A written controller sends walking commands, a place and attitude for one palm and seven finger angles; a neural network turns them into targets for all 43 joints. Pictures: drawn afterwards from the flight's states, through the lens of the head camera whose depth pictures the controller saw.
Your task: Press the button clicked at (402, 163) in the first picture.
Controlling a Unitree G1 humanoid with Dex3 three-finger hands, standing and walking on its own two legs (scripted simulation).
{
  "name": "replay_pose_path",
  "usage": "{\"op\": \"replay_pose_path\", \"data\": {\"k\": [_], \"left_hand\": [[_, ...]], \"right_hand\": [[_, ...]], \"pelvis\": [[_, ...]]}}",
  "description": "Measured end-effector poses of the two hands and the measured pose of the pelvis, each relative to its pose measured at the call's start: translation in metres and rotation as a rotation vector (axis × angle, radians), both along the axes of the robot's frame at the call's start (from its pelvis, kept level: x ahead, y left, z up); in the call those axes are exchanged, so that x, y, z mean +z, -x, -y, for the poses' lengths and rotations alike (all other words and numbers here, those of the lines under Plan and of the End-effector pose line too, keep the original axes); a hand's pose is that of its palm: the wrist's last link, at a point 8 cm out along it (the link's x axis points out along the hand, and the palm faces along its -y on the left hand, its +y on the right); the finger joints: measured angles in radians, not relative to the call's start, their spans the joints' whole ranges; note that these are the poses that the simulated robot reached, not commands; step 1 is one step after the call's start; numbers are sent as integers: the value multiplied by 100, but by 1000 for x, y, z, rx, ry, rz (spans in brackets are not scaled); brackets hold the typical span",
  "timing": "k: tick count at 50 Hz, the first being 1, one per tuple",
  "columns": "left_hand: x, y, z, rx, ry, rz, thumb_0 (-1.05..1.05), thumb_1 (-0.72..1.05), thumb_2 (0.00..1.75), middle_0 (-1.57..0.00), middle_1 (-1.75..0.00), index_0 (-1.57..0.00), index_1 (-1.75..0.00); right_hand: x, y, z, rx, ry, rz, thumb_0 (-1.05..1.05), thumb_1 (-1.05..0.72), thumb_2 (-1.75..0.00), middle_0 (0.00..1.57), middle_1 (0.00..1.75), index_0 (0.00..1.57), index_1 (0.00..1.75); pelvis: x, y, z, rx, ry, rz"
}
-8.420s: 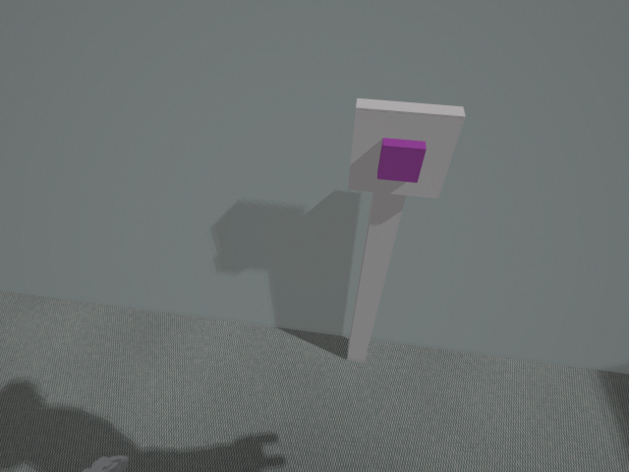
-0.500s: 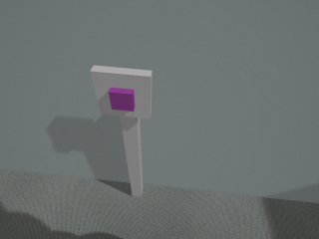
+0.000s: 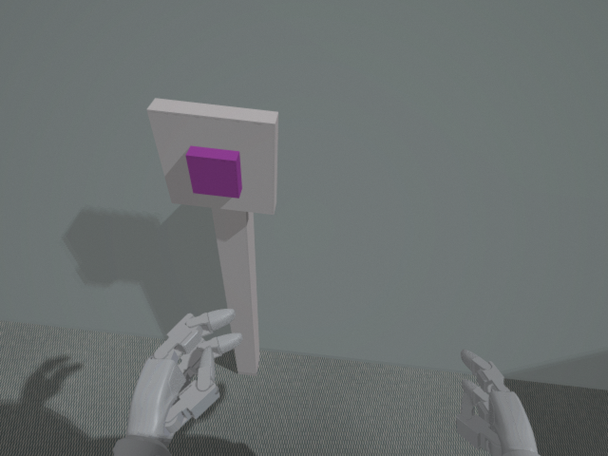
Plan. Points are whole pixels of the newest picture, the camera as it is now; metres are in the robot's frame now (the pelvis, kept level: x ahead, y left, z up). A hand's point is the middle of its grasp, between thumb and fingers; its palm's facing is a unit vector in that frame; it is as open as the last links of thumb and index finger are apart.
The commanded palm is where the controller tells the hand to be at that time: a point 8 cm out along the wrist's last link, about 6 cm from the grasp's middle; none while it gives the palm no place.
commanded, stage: raise the hand and make a fist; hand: left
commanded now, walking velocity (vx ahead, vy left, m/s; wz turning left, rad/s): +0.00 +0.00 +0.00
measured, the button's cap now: (216, 171) +0.47 +0.14 +0.14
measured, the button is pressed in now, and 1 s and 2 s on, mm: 0 0 0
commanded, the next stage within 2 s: aim a knuckle at the button in 1.62 s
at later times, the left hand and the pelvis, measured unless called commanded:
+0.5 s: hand (160, 376) +0.21 +0.17 +0.05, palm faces -0.02 -1.00 -0.04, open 3.1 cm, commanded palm +0.16 +0.23 +0.06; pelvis +0.02 -0.02 -0.01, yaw +1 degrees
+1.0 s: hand (116, 349) +0.22 +0.21 +0.09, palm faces -0.03 -1.00 -0.06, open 3.1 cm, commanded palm +0.19 +0.27 +0.11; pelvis +0.02 +0.01 +0.01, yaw +2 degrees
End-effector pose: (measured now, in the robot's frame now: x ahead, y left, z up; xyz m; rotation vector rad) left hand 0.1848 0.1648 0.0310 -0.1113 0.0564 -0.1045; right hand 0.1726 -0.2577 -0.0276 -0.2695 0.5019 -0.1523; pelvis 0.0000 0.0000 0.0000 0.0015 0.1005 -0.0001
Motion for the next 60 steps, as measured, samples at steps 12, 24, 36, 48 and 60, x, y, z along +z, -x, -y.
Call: {"op": "replay_pose_path", "data": {"k": [12, 24, 36, 48, 60], "left_hand": [[14, 67, -71, 256, -180, 47, 2, 91, 90, -82, -97, -81, -98], [19, -6, -50, 29, -151, -102, 2, 90, 90, -114, -133, -114, -133], [34, 4, -64, 4, -165, -21, 1, 91, 90, -129, -148, -128, -148], [71, -13, -98, 102, -176, 63, 1, 90, 90, -130, -150, -129, -150], [102, -26, -124, 102, -206, 104, 2, 90, 90, -130, -150, -130, -150]], "right_hand": [[-26, -88, -35, 200, -39, 48, 1, -91, -90, 20, 30, 20, 30], [-65, -5, -35, -12, -178, -213, 2, -90, -90, 21, 30, 20, 30], [-39, 0, 2, -21, -27, -154, 2, -90, -90, 20, 30, 20, 30], [-9, -28, -42, 65, -87, -14, 2, -90, -90, 20, 30, 20, 30], [-7, -20, -62, 117, -81, -52, 2, -90, -90, 20, 30, 20, 30]], "pelvis": [[-29, -11, 13, 65, 50, -99], [-12, -20, 16, 19, 19, -94], [-4, -14, 5, 37, 35, -70], [10, -16, -6, 42, 43, 1], [21, -15, -16, 48, 44, 52]]}}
